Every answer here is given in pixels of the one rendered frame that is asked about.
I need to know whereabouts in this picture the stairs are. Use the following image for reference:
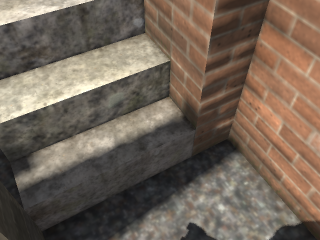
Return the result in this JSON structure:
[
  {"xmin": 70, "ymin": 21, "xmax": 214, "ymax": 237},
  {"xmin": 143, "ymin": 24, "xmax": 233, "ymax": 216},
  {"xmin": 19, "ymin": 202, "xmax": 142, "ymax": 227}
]
[{"xmin": 0, "ymin": 0, "xmax": 196, "ymax": 231}]

